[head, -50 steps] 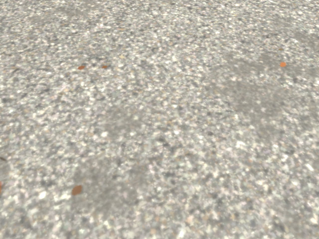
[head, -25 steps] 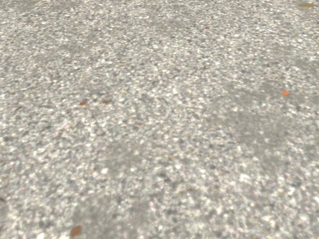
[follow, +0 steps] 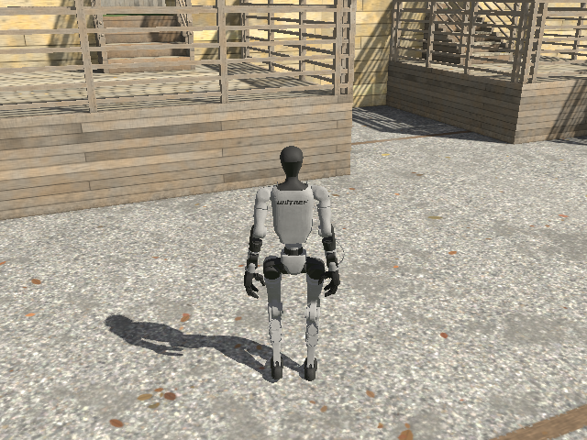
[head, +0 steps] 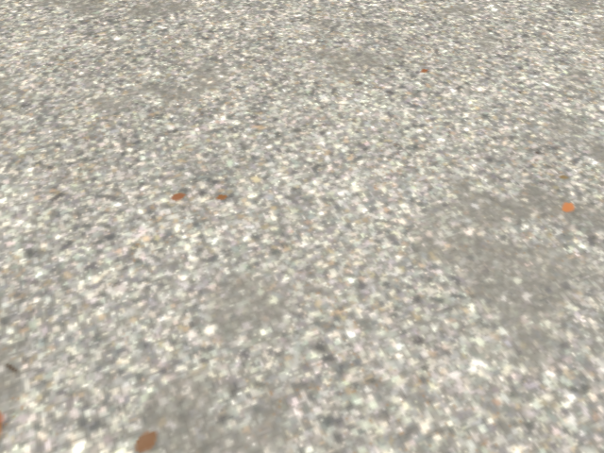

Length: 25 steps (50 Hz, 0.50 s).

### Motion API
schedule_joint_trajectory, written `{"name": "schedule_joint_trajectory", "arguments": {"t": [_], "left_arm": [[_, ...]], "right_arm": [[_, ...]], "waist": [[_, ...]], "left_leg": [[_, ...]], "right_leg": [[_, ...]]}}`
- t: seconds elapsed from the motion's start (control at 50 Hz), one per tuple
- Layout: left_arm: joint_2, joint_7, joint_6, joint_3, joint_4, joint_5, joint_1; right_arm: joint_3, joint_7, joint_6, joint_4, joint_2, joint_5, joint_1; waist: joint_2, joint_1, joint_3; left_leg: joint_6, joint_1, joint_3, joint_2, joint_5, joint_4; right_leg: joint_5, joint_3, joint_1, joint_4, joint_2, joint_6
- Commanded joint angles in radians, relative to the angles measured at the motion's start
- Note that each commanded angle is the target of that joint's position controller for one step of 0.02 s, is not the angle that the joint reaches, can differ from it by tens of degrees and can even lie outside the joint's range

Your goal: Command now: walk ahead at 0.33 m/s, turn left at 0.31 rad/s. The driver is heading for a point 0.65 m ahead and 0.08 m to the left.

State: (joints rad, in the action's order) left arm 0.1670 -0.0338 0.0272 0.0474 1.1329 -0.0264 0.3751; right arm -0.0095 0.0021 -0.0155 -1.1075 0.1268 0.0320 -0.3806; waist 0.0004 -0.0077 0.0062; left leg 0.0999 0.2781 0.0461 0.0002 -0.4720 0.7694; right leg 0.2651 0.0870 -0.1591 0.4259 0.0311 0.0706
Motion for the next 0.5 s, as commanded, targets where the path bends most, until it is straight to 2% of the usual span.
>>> {"name": "schedule_joint_trajectory", "arguments": {"t": [0.02,0.06,0.12,0.16,0.18,0.2,0.22,0.24,0.26,0.28,0.3,0.34,0.38,0.42,0.5], "left_arm": [[0.139,-0.007,0.024,0.03,-0.031,0.002,0.042],[0.135,-0.008,0.038,0.029,-0.054,0.011,-0.013],[0.165,-0.001,0.047,0.037,-0.067,0.011,-0.036],[0.168,0.006,0.047,0.039,-0.078,0.007,-0.049],[0.142,0.012,0.049,0.031,-0.088,-0.006,-0.058],[0.066,0.028,0.052,0.006,-0.137,-0.011,-0.1],[0.081,0.045,0.061,0.011,-0.192,-0.02,-0.138],[0.117,0.055,0.067,0.016,-0.209,-0.027,-0.175],[0.125,0.064,0.078,0.015,-0.216,-0.007,-0.205],[0.124,0.065,0.086,0.015,-0.21,0.002,-0.201],[0.13,0.065,0.083,0.017,-0.205,-0.007,-0.193],[0.124,0.064,0.061,0.019,-0.214,-0.016,-0.197],[0.115,0.061,0.042,0.017,-0.245,-0.013,-0.251],[0.094,0.064,0.033,0.008,-0.272,-0.011,-0.316],[0.075,0.071,0.031,-0.009,-0.328,0.006,-0.467]], "right_arm": [[-0.026,-0.02,-0.032,0.122,0.08,-0.004,0.115],[-0.029,-0.028,-0.033,0.125,0.059,-0.009,0.094],[-0.037,-0.033,-0.029,0.133,0.053,-0.014,0.057],[-0.05,-0.03,-0.031,0.107,0.067,-0.008,-0.032],[-0.065,-0.023,-0.037,0.077,0.098,0.0,-0.129],[-0.091,-0.004,-0.046,0.06,0.193,0.008,-0.249],[-0.094,-0.003,-0.039,0.044,0.236,-0.011,-0.295],[-0.091,0.0,-0.032,0.076,0.236,-0.006,-0.184],[-0.088,-0.002,-0.036,0.11,0.219,-0.006,-0.104],[-0.087,-0.003,-0.041,0.136,0.214,-0.007,-0.054],[-0.081,-0.001,-0.049,0.149,0.193,-0.016,-0.03],[-0.074,0.002,-0.063,0.139,0.168,-0.027,-0.061],[-0.075,0.004,-0.069,0.129,0.172,-0.031,-0.105],[-0.07,0.006,-0.072,0.115,0.162,-0.03,-0.14],[-0.062,0.005,-0.08,0.106,0.151,-0.019,-0.166]], "waist": [[0.061,-0.006,-0.137],[0.072,0.02,-0.121],[0.087,0.046,-0.106],[0.047,0.081,-0.098],[-0.033,0.117,-0.083],[-0.309,0.165,-0.063],[-0.35,0.147,-0.093],[-0.183,0.09,-0.156],[-0.082,0.064,-0.145],[-0.036,0.036,-0.125],[-0.023,0.019,-0.103],[-0.05,0.011,-0.068],[-0.052,0.016,-0.064],[-0.059,0.03,-0.073],[-0.087,0.077,-0.106]], "left_leg": [[0.007,0.302,-0.059,0.08,0.017,0.109],[0.001,0.184,-0.02,0.063,0.072,0.013],[0.002,0.002,0.066,0.015,0.162,-0.142],[0.008,-0.155,0.099,-0.033,0.162,-0.212],[0.029,-0.254,0.041,-0.029,0.099,-0.275],[0.108,-0.342,-0.388,0.212,-0.183,-0.51],[0.22,-0.371,-0.842,0.35,-0.361,-0.708],[0.226,-0.296,-0.765,0.358,-0.287,-0.669],[0.197,-0.245,-0.644,0.31,-0.133,-0.634],[0.164,-0.222,-0.537,0.261,0.039,-0.629],[0.141,-0.219,-0.46,0.223,0.176,-0.626],[0.132,-0.246,-0.376,0.181,0.4,-0.608],[0.139,-0.272,-0.338,0.166,0.537,-0.593],[0.125,-0.288,-0.274,0.151,0.63,-0.603],[0.074,-0.282,-0.173,0.129,0.767,-0.623]], "right_leg": [[0.384,-0.401,0.042,-0.345,-0.384,0.161],[0.255,-0.245,-0.023,-0.328,-0.32,0.109],[0.236,-0.108,-0.11,-0.258,-0.285,0.091],[0.278,-0.037,-0.205,-0.12,-0.253,0.073],[0.225,0.031,-0.265,0.072,-0.209,0.049],[0.179,0.156,-0.441,0.462,-0.1,-0.015],[0.301,0.022,-0.664,0.677,0.016,-0.021],[0.224,-0.068,-0.698,0.763,-0.075,-0.014],[0.099,-0.091,-0.663,0.74,-0.106,-0.013],[0.029,-0.096,-0.607,0.685,-0.121,-0.018],[-0.009,-0.095,-0.562,0.629,-0.128,-0.029],[-0.057,-0.078,-0.531,0.581,-0.109,-0.053],[-0.087,-0.065,-0.564,0.54,-0.095,-0.076],[-0.146,-0.032,-0.582,0.454,-0.093,-0.085],[-0.267,0.021,-0.505,0.264,-0.071,-0.051]]}}
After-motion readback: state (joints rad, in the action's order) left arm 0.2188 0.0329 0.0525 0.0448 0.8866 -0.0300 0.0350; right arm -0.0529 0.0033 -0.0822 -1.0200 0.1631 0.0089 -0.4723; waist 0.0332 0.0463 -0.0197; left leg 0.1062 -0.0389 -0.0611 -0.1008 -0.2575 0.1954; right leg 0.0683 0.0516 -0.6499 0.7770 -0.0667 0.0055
